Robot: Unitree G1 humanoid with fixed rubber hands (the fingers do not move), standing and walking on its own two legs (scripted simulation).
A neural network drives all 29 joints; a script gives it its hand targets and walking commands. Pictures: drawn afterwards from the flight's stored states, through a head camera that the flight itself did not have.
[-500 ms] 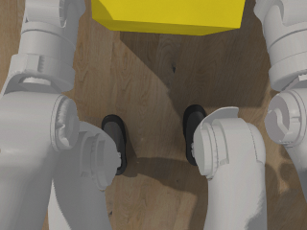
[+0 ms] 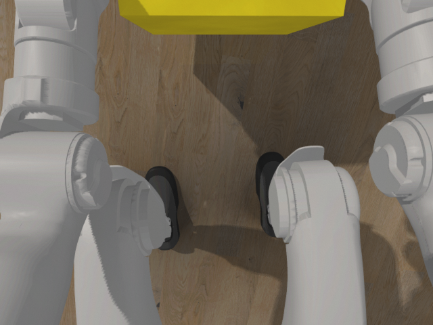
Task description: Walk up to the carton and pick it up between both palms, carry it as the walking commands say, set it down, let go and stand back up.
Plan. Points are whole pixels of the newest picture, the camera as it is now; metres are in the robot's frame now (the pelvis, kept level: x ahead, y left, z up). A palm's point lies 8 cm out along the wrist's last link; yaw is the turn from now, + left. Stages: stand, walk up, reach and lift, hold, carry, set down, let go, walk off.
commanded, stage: reach and lift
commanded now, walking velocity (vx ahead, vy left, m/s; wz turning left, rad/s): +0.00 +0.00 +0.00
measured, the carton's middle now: out of the picture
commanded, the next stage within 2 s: none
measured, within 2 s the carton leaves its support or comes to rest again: neither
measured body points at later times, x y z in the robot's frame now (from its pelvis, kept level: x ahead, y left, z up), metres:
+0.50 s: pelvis -0.01 +0.00 +0.04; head +0.34 -0.05 +0.30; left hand +0.59 +0.09 -0.07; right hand +0.55 -0.23 -0.08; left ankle +0.13 +0.13 -0.35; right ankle +0.13 -0.14 -0.35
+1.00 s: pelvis -0.03 +0.00 +0.08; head +0.30 -0.05 +0.37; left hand +0.57 +0.10 +0.00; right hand +0.52 -0.23 -0.01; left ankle +0.13 +0.13 -0.35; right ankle +0.13 -0.14 -0.35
